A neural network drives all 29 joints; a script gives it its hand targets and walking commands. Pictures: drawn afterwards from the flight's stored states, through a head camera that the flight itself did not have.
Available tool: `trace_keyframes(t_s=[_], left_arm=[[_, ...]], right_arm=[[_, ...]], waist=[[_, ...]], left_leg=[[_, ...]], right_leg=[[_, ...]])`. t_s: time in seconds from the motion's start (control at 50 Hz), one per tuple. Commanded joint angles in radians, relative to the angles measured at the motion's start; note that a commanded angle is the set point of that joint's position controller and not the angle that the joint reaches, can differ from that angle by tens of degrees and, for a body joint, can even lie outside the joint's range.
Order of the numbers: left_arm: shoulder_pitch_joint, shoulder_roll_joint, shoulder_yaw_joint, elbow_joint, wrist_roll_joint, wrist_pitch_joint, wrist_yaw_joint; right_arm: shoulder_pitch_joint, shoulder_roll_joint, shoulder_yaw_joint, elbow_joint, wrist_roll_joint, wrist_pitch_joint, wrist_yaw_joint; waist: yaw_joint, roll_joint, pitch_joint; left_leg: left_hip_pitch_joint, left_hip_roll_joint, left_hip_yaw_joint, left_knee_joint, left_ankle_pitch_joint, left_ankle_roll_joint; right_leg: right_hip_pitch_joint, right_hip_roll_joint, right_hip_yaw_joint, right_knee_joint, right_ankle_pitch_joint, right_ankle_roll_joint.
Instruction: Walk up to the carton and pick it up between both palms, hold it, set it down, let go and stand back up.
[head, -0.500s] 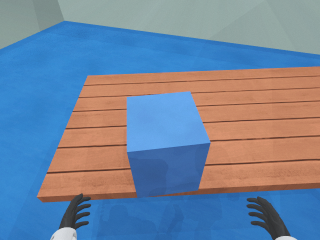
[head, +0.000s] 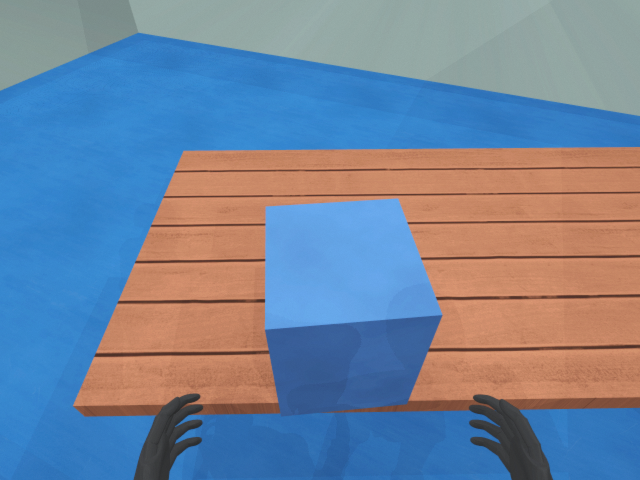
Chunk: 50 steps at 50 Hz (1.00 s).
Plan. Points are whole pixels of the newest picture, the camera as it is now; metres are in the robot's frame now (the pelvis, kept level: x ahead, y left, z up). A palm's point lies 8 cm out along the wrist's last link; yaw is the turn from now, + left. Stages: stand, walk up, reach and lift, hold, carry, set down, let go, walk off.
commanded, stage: reach and lift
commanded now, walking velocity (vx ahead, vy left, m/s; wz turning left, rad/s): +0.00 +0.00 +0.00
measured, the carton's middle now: (338, 308) +0.37 +0.00 -0.02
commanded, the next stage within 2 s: none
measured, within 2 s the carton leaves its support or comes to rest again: neither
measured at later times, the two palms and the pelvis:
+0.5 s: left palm (166, 432) +0.18 +0.20 +0.01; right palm (523, 429) +0.19 -0.21 +0.01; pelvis -0.01 +0.00 +0.00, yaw -1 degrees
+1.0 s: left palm (162, 339) +0.26 +0.21 +0.09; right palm (527, 346) +0.26 -0.21 +0.07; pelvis -0.01 -0.01 +0.00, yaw -1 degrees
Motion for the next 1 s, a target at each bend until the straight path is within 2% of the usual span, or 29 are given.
trace_keyframes(t_s=[0.0, 0.02, 0.06, 0.1, 0.14, 0.16, 0.2, 0.24, 0.26, 0.28, 0.3, 0.36, 0.38, 0.42, 0.46, 0.54, 0.56, 0.58, 0.62, 0.68, 0.7, 0.74, 0.8, 0.84, 0.86, 0.9, 0.92, 0.96, 0.98], left_arm=[[-0.007, 0.072, 0.005, -0.141, -0.005, -0.106, 0.007], [-0.001, 0.079, 0.012, -0.143, -0.010, -0.120, 0.009], [-0.020, 0.077, 0.010, -0.159, 0.011, -0.150, 0.017], [-0.002, 0.054, -0.007, -0.158, 0.006, -0.144, 0.022], [0.010, 0.030, -0.007, -0.137, 0.020, -0.151, 0.023], [-0.005, 0.034, -0.008, -0.148, 0.018, -0.156, 0.027], [-0.008, 0.031, -0.001, -0.181, 0.029, -0.146, 0.035], [-0.086, 0.023, -0.031, -0.208, 0.016, -0.148, 0.044], [-0.098, 0.014, -0.028, -0.168, 0.007, -0.132, 0.045], [-0.110, 0.009, -0.054, -0.194, 0.002, -0.132, 0.052], [-0.148, 0.030, -0.040, -0.203, -0.013, -0.116, 0.055], [-0.196, 0.040, -0.035, -0.227, -0.024, -0.075, 0.073], [-0.204, 0.039, -0.029, -0.231, -0.026, -0.051, 0.076], [-0.237, 0.027, -0.043, -0.238, -0.024, -0.004, 0.076], [-0.214, 0.026, -0.017, -0.271, -0.035, 0.056, 0.071], [-0.289, 0.055, 0.027, -0.311, -0.034, 0.157, 0.052], [-0.301, 0.067, 0.042, -0.353, -0.039, 0.189, 0.046], [-0.319, 0.080, 0.060, -0.344, -0.035, 0.218, 0.040], [-0.329, 0.065, 0.071, -0.372, -0.018, 0.270, 0.029], [-0.406, 0.089, 0.101, -0.478, -0.024, 0.341, 0.026], [-0.436, 0.093, 0.087, -0.498, -0.041, 0.356, 0.024], [-0.431, 0.082, 0.090, -0.506, -0.050, 0.390, 0.012], [-0.455, 0.088, 0.110, -0.527, -0.044, 0.442, 0.006], [-0.516, 0.103, 0.125, -0.508, -0.060, 0.477, -0.012], [-0.506, 0.091, 0.153, -0.501, -0.050, 0.490, -0.016], [-0.504, 0.083, 0.159, -0.534, -0.060, 0.510, -0.021], [-0.544, 0.098, 0.191, -0.537, -0.058, 0.516, -0.029], [-0.598, 0.111, 0.176, -0.536, -0.053, 0.533, -0.033], [-0.601, 0.113, 0.189, -0.532, -0.058, 0.545, -0.034]], right_arm=[[-0.014, -0.121, -0.033, -0.139, 0.013, -0.094, -0.006], [-0.019, -0.119, -0.032, -0.157, 0.027, -0.110, -0.008], [-0.028, -0.112, -0.020, -0.152, 0.033, -0.133, -0.005], [-0.017, -0.131, -0.026, -0.132, 0.041, -0.125, -0.005], [-0.007, -0.099, 0.006, -0.124, 0.067, -0.137, 0.009], [-0.013, -0.108, -0.001, -0.126, 0.076, -0.138, 0.007], [-0.022, -0.108, 0.019, -0.139, 0.091, -0.129, 0.005], [-0.068, -0.122, 0.014, -0.149, 0.098, -0.122, 0.012], [-0.095, -0.122, -0.004, -0.162, 0.083, -0.108, 0.009], [-0.101, -0.126, -0.011, -0.163, 0.085, -0.099, 0.011], [-0.151, -0.139, -0.034, -0.207, 0.079, -0.084, 0.001], [-0.181, -0.147, -0.055, -0.216, 0.076, -0.039, -0.004], [-0.196, -0.132, -0.042, -0.223, 0.073, -0.014, -0.009], [-0.235, -0.133, -0.033, -0.237, 0.090, 0.021, -0.013], [-0.203, -0.153, -0.029, -0.279, 0.078, 0.067, -0.029], [-0.300, -0.125, -0.009, -0.359, 0.099, 0.152, -0.052], [-0.287, -0.121, -0.021, -0.376, 0.091, 0.171, -0.060], [-0.324, -0.126, -0.024, -0.393, 0.089, 0.193, -0.070], [-0.331, -0.127, -0.020, -0.409, 0.090, 0.240, -0.078], [-0.358, -0.123, -0.035, -0.447, 0.096, 0.294, -0.087], [-0.380, -0.140, -0.054, -0.460, 0.097, 0.307, -0.087], [-0.366, -0.129, -0.061, -0.501, 0.085, 0.330, -0.101], [-0.394, -0.140, -0.072, -0.507, 0.093, 0.370, -0.115], [-0.449, -0.144, -0.060, -0.544, 0.076, 0.392, -0.131], [-0.453, -0.142, -0.051, -0.548, 0.096, 0.401, -0.131], [-0.471, -0.169, -0.042, -0.574, 0.102, 0.418, -0.137], [-0.508, -0.161, -0.033, -0.579, 0.116, 0.426, -0.139], [-0.550, -0.179, -0.038, -0.562, 0.112, 0.448, -0.143], [-0.578, -0.175, -0.032, -0.593, 0.118, 0.453, -0.145]], waist=[[-0.014, -0.016, -0.023], [-0.007, -0.025, -0.033], [0.014, 0.019, -0.039], [-0.003, 0.023, 0.001], [0.019, 0.039, 0.015], [0.012, 0.044, 0.000], [0.046, 0.066, 0.032], [0.024, 0.085, 0.016], [0.019, 0.042, 0.038], [0.014, 0.072, 0.034], [0.017, 0.033, 0.024], [0.027, 0.022, 0.018], [0.037, 0.034, -0.021], [0.022, 0.033, -0.010], [0.022, -0.018, -0.041], [0.038, -0.024, -0.055], [0.024, -0.036, -0.050], [0.040, -0.029, -0.043], [0.043, -0.013, -0.017], [0.037, 0.033, -0.063], [0.025, 0.054, -0.075], [0.004, 0.029, -0.090], [-0.001, 0.046, -0.095], [-0.016, -0.007, -0.135], [0.012, 0.013, -0.119], [0.005, -0.026, -0.152], [0.023, -0.025, -0.175], [-0.007, -0.026, -0.188], [0.015, -0.037, -0.189]], left_leg=[[-0.060, -0.040, -0.002, -0.031, 0.390, -0.044], [-0.055, -0.049, 0.000, -0.021, 0.385, -0.039], [-0.054, -0.052, 0.004, -0.014, 0.379, -0.041], [-0.049, -0.048, -0.006, -0.024, 0.385, -0.046], [-0.085, -0.038, -0.010, -0.029, 0.355, -0.043], [-0.077, -0.034, -0.008, -0.022, 0.341, -0.050], [-0.101, -0.038, 0.004, -0.036, 0.326, -0.050], [-0.114, -0.038, 0.006, -0.033, 0.263, -0.051], [-0.141, -0.032, -0.006, -0.046, 0.213, -0.041], [-0.147, -0.029, -0.009, -0.053, 0.182, -0.039], [-0.161, -0.026, 0.001, -0.064, 0.130, -0.034], [-0.185, -0.026, 0.007, -0.074, 0.089, -0.027], [-0.168, -0.027, 0.010, -0.068, 0.136, -0.027], [-0.175, -0.023, 0.003, -0.069, 0.138, -0.027], [-0.136, -0.031, 0.015, -0.069, 0.213, -0.026], [-0.104, -0.039, 0.027, -0.067, 0.204, -0.008], [-0.089, -0.045, 0.020, -0.071, 0.181, -0.008], [-0.103, -0.045, 0.025, -0.076, 0.205, 0.000], [-0.090, -0.043, 0.030, -0.084, 0.204, -0.006], [-0.081, -0.042, 0.027, -0.083, 0.210, -0.016], [-0.084, -0.048, 0.027, -0.089, 0.167, -0.015], [-0.082, -0.050, 0.037, -0.082, 0.230, -0.016], [-0.060, -0.046, 0.033, -0.090, 0.235, -0.012], [-0.061, -0.050, 0.036, -0.073, 0.237, -0.003], [-0.083, -0.056, 0.039, -0.083, 0.237, 0.001], [-0.053, -0.054, 0.034, -0.069, 0.289, -0.005], [-0.058, -0.060, 0.039, -0.065, 0.318, 0.003], [-0.060, -0.056, 0.030, -0.065, 0.284, 0.004], [-0.075, -0.057, 0.031, -0.066, 0.291, 0.006]], right_leg=[[0.057, 0.020, 0.051, -0.044, 0.199, -0.032], [0.054, 0.012, 0.057, -0.043, 0.197, -0.030], [0.041, 0.017, 0.061, -0.033, 0.186, -0.033], [0.043, 0.022, 0.057, -0.036, 0.187, -0.039], [0.031, 0.025, 0.064, -0.039, 0.135, -0.057], [0.028, 0.020, 0.064, -0.032, 0.127, -0.055], [0.031, 0.020, 0.067, -0.034, 0.102, -0.057], [0.001, 0.020, 0.072, -0.027, 0.047, -0.063], [0.011, 0.029, 0.066, -0.023, 0.019, -0.066], [0.009, 0.017, 0.072, -0.023, -0.002, -0.069], [0.002, 0.012, 0.074, -0.029, -0.039, -0.067], [-0.011, 0.013, 0.071, -0.011, -0.050, -0.059], [0.005, 0.012, 0.078, -0.014, -0.020, -0.062], [0.011, 0.013, 0.073, -0.009, 0.002, -0.065], [0.038, 0.021, 0.068, -0.018, 0.067, -0.057], [0.020, 0.005, 0.076, -0.038, 0.055, -0.038], [0.017, 0.003, 0.075, -0.045, 0.038, -0.034], [0.024, -0.001, 0.073, -0.046, 0.059, -0.032], [0.002, 0.003, 0.071, -0.057, 0.054, -0.035], [0.015, 0.005, 0.064, -0.057, 0.049, -0.039], [0.004, 0.001, 0.068, -0.056, 0.025, -0.033], [0.024, 0.005, 0.071, -0.055, 0.098, -0.028], [0.019, -0.005, 0.061, -0.054, 0.111, -0.019], [0.028, 0.002, 0.060, -0.047, 0.128, -0.014], [0.035, -0.004, 0.066, -0.046, 0.137, -0.004], [0.039, 0.004, 0.058, -0.034, 0.193, -0.003], [0.052, -0.005, 0.073, -0.035, 0.240, 0.001], [0.062, 0.007, 0.061, -0.026, 0.211, 0.001], [0.070, 0.000, 0.067, -0.020, 0.231, 0.006]])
